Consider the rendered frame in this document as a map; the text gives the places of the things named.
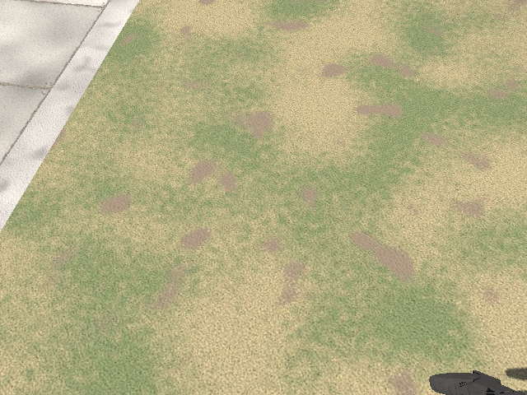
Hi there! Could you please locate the robot right hand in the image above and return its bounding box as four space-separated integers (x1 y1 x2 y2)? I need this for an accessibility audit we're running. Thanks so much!
429 370 525 395

